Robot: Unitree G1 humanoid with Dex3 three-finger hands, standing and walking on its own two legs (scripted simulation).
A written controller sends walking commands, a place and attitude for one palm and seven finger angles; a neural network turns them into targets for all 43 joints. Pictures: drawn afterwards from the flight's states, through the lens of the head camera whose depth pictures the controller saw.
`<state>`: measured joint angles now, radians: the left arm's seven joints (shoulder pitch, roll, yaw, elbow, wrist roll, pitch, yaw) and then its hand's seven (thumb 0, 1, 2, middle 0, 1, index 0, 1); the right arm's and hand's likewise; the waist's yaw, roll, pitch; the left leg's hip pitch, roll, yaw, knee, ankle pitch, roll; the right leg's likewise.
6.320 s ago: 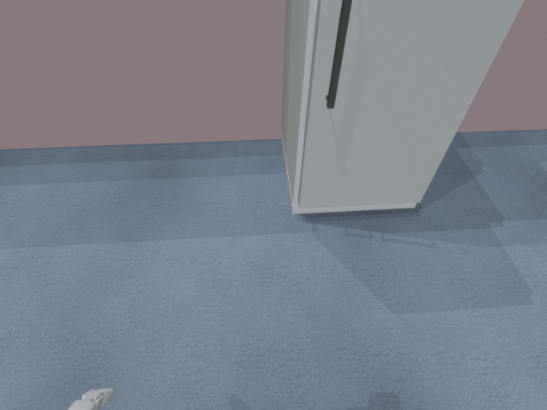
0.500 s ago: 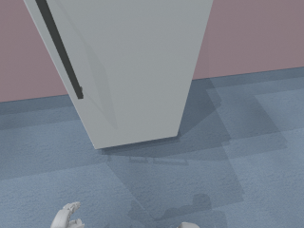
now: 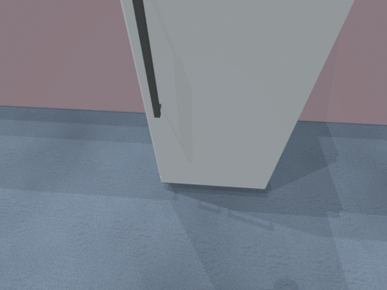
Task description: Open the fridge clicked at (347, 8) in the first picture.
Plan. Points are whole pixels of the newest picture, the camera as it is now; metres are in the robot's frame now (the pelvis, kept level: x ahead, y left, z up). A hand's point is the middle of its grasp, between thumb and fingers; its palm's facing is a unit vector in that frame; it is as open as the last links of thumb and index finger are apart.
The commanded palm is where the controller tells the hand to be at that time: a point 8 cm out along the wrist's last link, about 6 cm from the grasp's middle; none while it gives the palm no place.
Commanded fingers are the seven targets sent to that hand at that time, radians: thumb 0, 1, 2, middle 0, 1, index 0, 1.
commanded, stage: take the last steps up to it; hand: left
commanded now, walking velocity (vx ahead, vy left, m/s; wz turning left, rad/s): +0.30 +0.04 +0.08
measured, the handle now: (149, 54) +0.70 +0.20 +0.11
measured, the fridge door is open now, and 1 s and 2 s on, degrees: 0 0 0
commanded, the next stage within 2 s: come to a stop and stand still in 0.66 s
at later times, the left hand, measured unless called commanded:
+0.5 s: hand (118, 261) +0.20 +0.22 -0.18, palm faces -0.02 -0.98 -0.18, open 7.4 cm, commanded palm none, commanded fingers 0.00 0.90 0.90 -0.20 -0.30 -0.20 -0.30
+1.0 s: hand (136, 226) +0.29 +0.19 -0.18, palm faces +0.06 -0.98 -0.19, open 7.3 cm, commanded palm none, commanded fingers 0.00 0.90 0.90 -0.20 -0.30 -0.20 -0.30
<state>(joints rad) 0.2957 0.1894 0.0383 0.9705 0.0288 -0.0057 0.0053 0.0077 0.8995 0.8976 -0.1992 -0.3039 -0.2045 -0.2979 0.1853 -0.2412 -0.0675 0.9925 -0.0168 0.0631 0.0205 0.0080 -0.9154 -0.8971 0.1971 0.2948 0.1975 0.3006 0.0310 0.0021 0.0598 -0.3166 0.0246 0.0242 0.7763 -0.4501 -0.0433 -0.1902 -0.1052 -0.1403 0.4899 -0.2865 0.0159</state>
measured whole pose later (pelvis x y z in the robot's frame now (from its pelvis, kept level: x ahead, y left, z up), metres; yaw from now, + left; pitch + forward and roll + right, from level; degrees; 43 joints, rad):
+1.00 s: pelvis +0.27 +0.02 -0.01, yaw -1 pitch -2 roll -1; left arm 0.26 0.14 0.03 1.07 0.01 0.00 0.02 0.00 0.92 0.90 -0.20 -0.30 -0.20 -0.30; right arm 0.20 -0.17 -0.05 1.04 -0.01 0.00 -0.03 0.01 -0.94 -0.90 0.20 0.29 0.20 0.30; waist 0.02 0.04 0.04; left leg -0.32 0.07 0.05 0.55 -0.15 -0.03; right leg -0.21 0.01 -0.13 0.53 -0.29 -0.04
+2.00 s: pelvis +0.20 +0.05 +0.00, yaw -2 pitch -2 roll +0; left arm 0.28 0.17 0.02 1.15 0.01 0.02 0.02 0.01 0.91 0.90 -0.19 -0.30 -0.20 -0.30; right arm 0.22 -0.15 -0.02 1.10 -0.01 -0.01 -0.03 0.01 -0.95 -0.90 0.20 0.30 0.20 0.30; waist 0.03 -0.04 0.03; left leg -0.14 0.00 0.08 0.43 -0.26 0.02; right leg -0.17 -0.09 -0.04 0.42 -0.21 0.07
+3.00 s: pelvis +0.16 +0.03 +0.00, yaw -1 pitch -3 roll +0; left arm 0.21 0.32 0.01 0.99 0.02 -0.01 0.00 0.01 0.90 0.90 -0.20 -0.30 -0.20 -0.30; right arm 0.20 -0.33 -0.03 1.00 -0.02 0.00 0.01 0.01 -0.91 -0.90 0.20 0.30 0.20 0.30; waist -0.01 0.00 0.01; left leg -0.21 0.03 0.05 0.47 -0.21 0.00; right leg -0.23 -0.07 -0.06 0.45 -0.17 0.03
